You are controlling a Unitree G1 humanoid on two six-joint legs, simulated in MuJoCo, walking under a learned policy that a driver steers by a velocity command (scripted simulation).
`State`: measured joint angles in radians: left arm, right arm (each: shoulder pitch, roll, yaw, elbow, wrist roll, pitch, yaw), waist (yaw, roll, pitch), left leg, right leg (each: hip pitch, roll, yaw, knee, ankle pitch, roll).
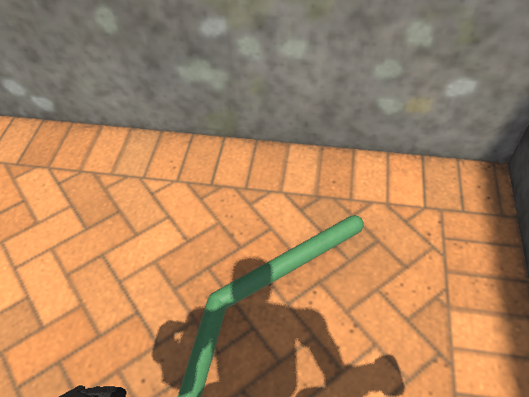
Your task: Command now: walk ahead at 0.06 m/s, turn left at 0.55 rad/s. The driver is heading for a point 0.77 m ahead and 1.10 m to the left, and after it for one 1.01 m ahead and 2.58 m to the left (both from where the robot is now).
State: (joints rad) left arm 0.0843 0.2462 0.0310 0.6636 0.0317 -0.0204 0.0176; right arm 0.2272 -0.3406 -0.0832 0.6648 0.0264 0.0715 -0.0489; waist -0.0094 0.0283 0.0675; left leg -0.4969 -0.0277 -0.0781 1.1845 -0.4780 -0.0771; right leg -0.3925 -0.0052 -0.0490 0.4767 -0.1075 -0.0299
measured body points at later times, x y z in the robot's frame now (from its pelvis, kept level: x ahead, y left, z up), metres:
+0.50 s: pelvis +0.02 +0.04 +0.00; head +0.03 +0.05 +0.45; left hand +0.10 +0.32 -0.12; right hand +0.20 -0.19 -0.10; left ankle +0.02 +0.14 -0.73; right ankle +0.02 -0.11 -0.73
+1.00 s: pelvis +0.03 +0.09 +0.01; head +0.05 +0.13 +0.45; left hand +0.08 +0.40 -0.12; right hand +0.22 -0.15 -0.09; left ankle +0.02 +0.16 -0.73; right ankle +0.05 -0.07 -0.65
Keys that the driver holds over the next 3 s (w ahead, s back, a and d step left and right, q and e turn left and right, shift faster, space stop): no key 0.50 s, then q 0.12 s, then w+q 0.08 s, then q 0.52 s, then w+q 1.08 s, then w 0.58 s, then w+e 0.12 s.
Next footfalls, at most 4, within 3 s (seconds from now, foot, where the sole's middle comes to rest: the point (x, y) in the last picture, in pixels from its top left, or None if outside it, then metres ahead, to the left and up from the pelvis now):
0.22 left None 0.06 0.17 -0.77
0.52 right None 0.06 -0.10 -0.77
1.42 right None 0.21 0.02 -0.77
1.74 left None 0.19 0.35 -0.72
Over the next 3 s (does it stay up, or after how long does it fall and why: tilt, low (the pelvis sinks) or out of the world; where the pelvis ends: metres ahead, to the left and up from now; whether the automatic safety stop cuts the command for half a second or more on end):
stays up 0.52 0.78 0.02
